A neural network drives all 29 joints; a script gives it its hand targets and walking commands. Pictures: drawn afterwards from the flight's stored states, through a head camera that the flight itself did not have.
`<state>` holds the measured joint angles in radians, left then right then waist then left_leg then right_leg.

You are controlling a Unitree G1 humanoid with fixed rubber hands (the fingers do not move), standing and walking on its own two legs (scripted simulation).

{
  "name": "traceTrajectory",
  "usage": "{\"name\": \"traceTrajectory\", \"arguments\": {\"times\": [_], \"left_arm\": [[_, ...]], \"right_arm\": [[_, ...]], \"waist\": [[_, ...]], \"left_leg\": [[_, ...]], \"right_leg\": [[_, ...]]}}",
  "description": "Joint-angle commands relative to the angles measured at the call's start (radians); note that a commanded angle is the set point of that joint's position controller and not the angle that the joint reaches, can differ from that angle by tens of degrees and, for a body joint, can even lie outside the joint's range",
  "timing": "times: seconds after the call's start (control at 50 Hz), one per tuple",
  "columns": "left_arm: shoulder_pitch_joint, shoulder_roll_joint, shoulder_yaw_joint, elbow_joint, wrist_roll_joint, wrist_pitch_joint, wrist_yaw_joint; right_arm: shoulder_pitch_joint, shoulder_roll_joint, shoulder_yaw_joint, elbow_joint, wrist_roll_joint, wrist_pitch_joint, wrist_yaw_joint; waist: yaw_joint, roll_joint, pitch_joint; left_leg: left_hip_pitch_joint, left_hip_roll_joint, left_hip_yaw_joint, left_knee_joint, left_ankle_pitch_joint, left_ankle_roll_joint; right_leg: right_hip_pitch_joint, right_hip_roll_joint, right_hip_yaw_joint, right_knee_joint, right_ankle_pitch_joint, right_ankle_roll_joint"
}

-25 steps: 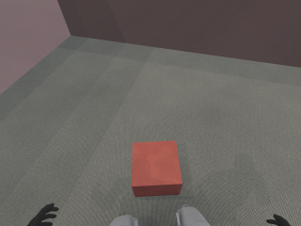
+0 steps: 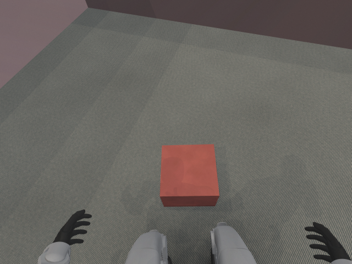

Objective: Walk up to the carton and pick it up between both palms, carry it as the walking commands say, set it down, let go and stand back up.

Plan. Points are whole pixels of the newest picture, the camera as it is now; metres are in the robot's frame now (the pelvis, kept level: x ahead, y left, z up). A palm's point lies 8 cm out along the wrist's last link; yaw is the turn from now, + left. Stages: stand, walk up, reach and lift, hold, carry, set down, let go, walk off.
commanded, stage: reach and lift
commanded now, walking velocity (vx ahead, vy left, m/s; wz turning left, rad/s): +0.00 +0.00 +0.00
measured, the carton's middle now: (188, 175) +0.53 +0.01 -0.61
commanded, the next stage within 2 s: none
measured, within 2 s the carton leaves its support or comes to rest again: neither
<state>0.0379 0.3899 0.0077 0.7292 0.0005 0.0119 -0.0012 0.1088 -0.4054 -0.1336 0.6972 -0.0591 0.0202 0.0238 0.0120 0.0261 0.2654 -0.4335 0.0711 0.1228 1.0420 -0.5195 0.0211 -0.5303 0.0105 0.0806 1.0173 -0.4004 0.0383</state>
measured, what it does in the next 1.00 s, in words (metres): stands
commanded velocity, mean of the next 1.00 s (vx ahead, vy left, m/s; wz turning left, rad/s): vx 0.00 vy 0.00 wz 0.00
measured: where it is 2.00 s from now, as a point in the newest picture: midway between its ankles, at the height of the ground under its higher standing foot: outside the picture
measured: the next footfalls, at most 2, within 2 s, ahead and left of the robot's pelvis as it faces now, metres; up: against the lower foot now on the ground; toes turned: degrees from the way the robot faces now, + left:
none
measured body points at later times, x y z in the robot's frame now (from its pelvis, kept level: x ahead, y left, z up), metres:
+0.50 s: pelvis +0.01 +0.00 -0.01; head +0.22 -0.01 +0.39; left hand +0.29 +0.29 -0.13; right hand +0.29 -0.28 -0.13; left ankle +0.03 +0.11 -0.67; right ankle +0.09 -0.14 -0.67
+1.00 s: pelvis -0.02 -0.01 -0.04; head +0.27 -0.02 +0.30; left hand +0.44 +0.25 -0.14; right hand +0.44 -0.24 -0.16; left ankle +0.03 +0.11 -0.67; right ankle +0.09 -0.14 -0.67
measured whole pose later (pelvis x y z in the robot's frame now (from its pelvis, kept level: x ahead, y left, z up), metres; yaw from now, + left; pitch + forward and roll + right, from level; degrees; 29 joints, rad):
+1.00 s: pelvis -0.02 -0.01 -0.04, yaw +2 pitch +32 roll +1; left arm -0.85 0.42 0.12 0.73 -0.06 0.19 -0.04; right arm -0.80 -0.38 -0.16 0.66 0.14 0.20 -0.05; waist 0.01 0.03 0.14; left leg -1.29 0.07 0.09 1.13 -0.40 0.01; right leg -1.36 0.00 0.06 1.07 -0.28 0.04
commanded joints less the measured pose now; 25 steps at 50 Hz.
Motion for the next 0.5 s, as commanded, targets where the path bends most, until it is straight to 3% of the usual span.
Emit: {"name": "traceTrajectory", "arguments": {"times": [0.0, 0.02, 0.04, 0.06, 0.08, 0.1, 0.12, 0.14, 0.16, 0.18, 0.2, 0.22, 0.24, 0.26, 0.28, 0.3, 0.32, 0.34, 0.36, 0.4, 0.42, 0.44, 0.46, 0.48], "left_arm": [[-0.185, 0.201, 0.197, -0.191, 0.037, -0.022, -0.022], [-0.225, 0.199, 0.194, -0.179, 0.012, -0.016, -0.023], [-0.258, 0.192, 0.182, -0.181, 0.013, -0.018, -0.023], [-0.272, 0.223, 0.199, -0.169, 0.013, -0.023, -0.027], [-0.296, 0.215, 0.186, -0.159, -0.001, 0.003, -0.029], [-0.344, 0.244, 0.206, -0.170, -0.025, -0.009, -0.038], [-0.253, 0.244, 0.223, -0.129, -0.006, 0.001, -0.034], [-0.304, 0.272, 0.204, -0.117, -0.018, 0.011, -0.041], [-0.315, 0.273, 0.222, -0.091, -0.040, 0.001, -0.055], [-0.328, 0.279, 0.242, -0.125, -0.033, 0.002, -0.050], [-0.359, 0.277, 0.236, -0.120, -0.047, 0.004, -0.046], [-0.386, 0.286, 0.223, -0.140, -0.037, -0.005, -0.042], [-0.341, 0.280, 0.232, -0.128, -0.052, -0.006, -0.044], [-0.383, 0.327, 0.267, -0.139, -0.046, -0.009, -0.049], [-0.418, 0.308, 0.242, -0.107, -0.056, -0.005, -0.056], [-0.416, 0.284, 0.204, -0.128, -0.061, 0.003, -0.052], [-0.374, 0.304, 0.263, -0.105, -0.052, 0.002, -0.050], [-0.426, 0.305, 0.213, -0.156, -0.073, -0.004, -0.052], [-0.458, 0.317, 0.238, -0.183, -0.082, -0.001, -0.044], [-0.416, 0.326, 0.260, -0.189, -0.085, 0.012, -0.041], [-0.509, 0.312, 0.242, -0.186, -0.102, -0.003, -0.042], [-0.467, 0.301, 0.217, -0.169, -0.106, 0.008, -0.037], [-0.557, 0.284, 0.208, -0.198, -0.119, 0.007, -0.042], [-0.559, 0.332, 0.261, -0.198, -0.106, 0.004, -0.038]], "right_arm": [[-0.171, -0.078, -0.053, -0.164, 0.030, 0.000, 0.000], [-0.233, -0.043, -0.032, -0.172, 0.055, 0.005, -0.005], [-0.247, -0.050, -0.035, -0.205, 0.045, 0.002, -0.013], [-0.248, -0.043, -0.017, -0.170, 0.046, 0.009, -0.025], [-0.256, 0.001, 0.004, -0.186, 0.089, 0.030, -0.034], [-0.280, -0.012, 0.001, -0.156, 0.096, 0.024, -0.046], [-0.255, 0.001, 0.028, -0.203, 0.115, 0.025, -0.043], [-0.261, 0.006, 0.007, -0.200, 0.137, 0.034, -0.054], [-0.269, 0.000, 0.011, -0.191, 0.132, 0.028, -0.069], [-0.305, 0.004, 0.010, -0.236, 0.139, 0.027, -0.073], [-0.346, -0.011, 0.007, -0.217, 0.137, 0.024, -0.076], [-0.316, -0.017, 0.015, -0.201, 0.148, 0.024, -0.082], [-0.299, 0.022, 0.035, -0.210, 0.170, 0.027, -0.080], [-0.326, 0.007, 0.003, -0.223, 0.162, 0.020, -0.090], [-0.375, -0.022, -0.007, -0.247, 0.144, 0.015, -0.099], [-0.333, -0.027, -0.030, -0.201, 0.133, 0.027, -0.102], [-0.366, 0.014, 0.011, -0.232, 0.146, 0.023, -0.098], [-0.366, -0.025, -0.057, -0.277, 0.141, 0.015, -0.109], [-0.421, -0.081, -0.078, -0.292, 0.134, 0.011, -0.101], [-0.334, -0.029, -0.042, -0.226, 0.168, 0.035, -0.103], [-0.445, -0.022, -0.053, -0.274, 0.163, 0.018, -0.103], [-0.378, -0.044, -0.073, -0.223, 0.144, 0.031, -0.106], [-0.479, -0.048, -0.099, -0.258, 0.140, 0.020, -0.106], [-0.498, -0.046, -0.064, -0.267, 0.159, 0.023, -0.102]], "waist": [[0.003, 0.040, -0.219], [0.001, 0.013, -0.243], [-0.030, 0.002, -0.266], [-0.006, -0.028, -0.291], [-0.016, 0.013, -0.315], [-0.021, 0.001, -0.333], [0.039, -0.065, -0.416], [0.025, -0.006, -0.406], [0.028, -0.038, -0.459], [0.062, -0.029, -0.539], [0.051, -0.079, -0.548], [0.029, -0.022, -0.630], [0.045, -0.045, -0.647], [0.047, -0.040, -0.705], [0.023, -0.075, -0.703], [-0.002, -0.038, -0.738], [0.059, -0.107, -0.796], [-0.011, -0.060, -0.874], [-0.004, -0.051, -0.900], [0.000, -0.030, -0.961], [-0.002, -0.079, -0.912], [-0.039, -0.094, -0.964], [-0.046, -0.059, -0.941], [-0.010, -0.050, -0.983]], "left_leg": [[-0.254, -0.039, -0.118, -0.372, -0.086, -0.023], [-0.245, -0.042, -0.127, -0.353, -0.081, -0.010], [-0.270, -0.043, -0.117, -0.294, -0.022, -0.020], [-0.274, -0.065, -0.096, -0.241, 0.030, -0.023], [-0.263, -0.057, -0.111, -0.229, 0.020, -0.020], [-0.279, -0.075, -0.106, -0.219, 0.042, -0.021], [-0.241, -0.077, -0.106, -0.194, 0.082, -0.003], [-0.213, -0.082, -0.101, -0.187, 0.141, -0.011], [-0.249, -0.091, -0.092, -0.142, 0.202, -0.012], [-0.198, -0.085, -0.105, -0.143, 0.245, -0.012], [-0.210, -0.098, -0.104, -0.116, 0.276, -0.014], [-0.207, -0.096, -0.125, -0.114, 0.314, -0.019], [-0.191, -0.097, -0.133, -0.111, 0.388, -0.010], [-0.303, -0.110, -0.108, -0.084, 0.395, -0.016], [-0.323, -0.113, -0.102, -0.068, 0.356, -0.017], [-0.270, -0.103, -0.131, -0.086, 0.423, -0.037], [-0.321, -0.115, -0.134, -0.075, 0.468, -0.022], [-0.223, -0.121, -0.146, -0.060, 0.525, -0.031], [-0.219, -0.110, -0.161, -0.064, 0.575, -0.041], [-0.178, -0.128, -0.169, -0.049, 0.657, -0.035], [-0.289, -0.124, -0.156, -0.040, 0.569, -0.032], [-0.215, -0.119, -0.182, -0.067, 0.610, -0.046], [-0.245, -0.118, -0.176, -0.058, 0.616, -0.042], [-0.225, -0.125, -0.165, -0.030, 0.654, -0.041]], "right_leg": [[0.226, 0.080, -0.170, -0.140, 0.116, 0.011], [0.193, 0.075, -0.165, -0.119, 0.093, 0.013], [0.165, 0.073, -0.149, -0.137, 0.132, 0.002], [0.138, 0.067, -0.133, -0.132, 0.130, 0.000], [0.107, 0.072, -0.118, -0.142, 0.113, -0.010], [0.089, 0.074, -0.125, -0.135, 0.131, -0.001], [0.109, 0.068, -0.115, -0.135, 0.116, 0.005], [0.067, 0.067, -0.114, -0.119, 0.181, 0.004], [0.095, 0.062, -0.083, -0.138, 0.228, 0.008], [0.082, 0.067, -0.088, -0.119, 0.237, 0.007], [0.019, 0.066, -0.083, -0.101, 0.245, 0.012], [0.035, 0.065, -0.098, -0.073, 0.312, -0.005], [0.018, 0.064, -0.097, -0.060, 0.345, 0.003], [0.102, 0.050, -0.052, -0.057, 0.474, 0.001], [0.109, 0.060, -0.061, -0.055, 0.463, 0.003], [0.065, 0.069, -0.083, -0.037, 0.457, -0.006], [0.098, 0.057, -0.061, -0.013, 0.539, 0.002], [0.081, 0.071, -0.079, -0.007, 0.552, -0.005], [0.024, 0.072, -0.084, 0.002, 0.536, -0.009], [0.024, 0.056, -0.060, 0.003, 0.604, -0.012], [0.023, 0.053, -0.056, 0.008, 0.582, -0.011], [0.025, 0.065, -0.088, 0.019, 0.580, -0.007], [-0.069, 0.066, -0.085, 0.008, 0.538, -0.015], [-0.086, 0.055, -0.079, 0.016, 0.557, -0.014]]}}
